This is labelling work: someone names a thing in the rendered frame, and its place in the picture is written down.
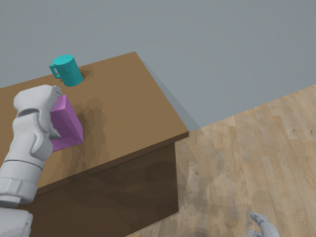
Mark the robot left hand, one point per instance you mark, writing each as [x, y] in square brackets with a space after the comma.
[44, 96]

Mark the robot left forearm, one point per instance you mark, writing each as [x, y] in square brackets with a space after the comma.
[22, 166]

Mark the sponge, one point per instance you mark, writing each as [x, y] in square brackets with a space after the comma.
[67, 124]

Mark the robot right hand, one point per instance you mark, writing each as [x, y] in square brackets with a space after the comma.
[268, 229]

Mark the table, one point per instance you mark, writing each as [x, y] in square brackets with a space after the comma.
[123, 177]

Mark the robot left upper arm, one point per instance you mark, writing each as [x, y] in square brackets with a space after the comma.
[15, 222]

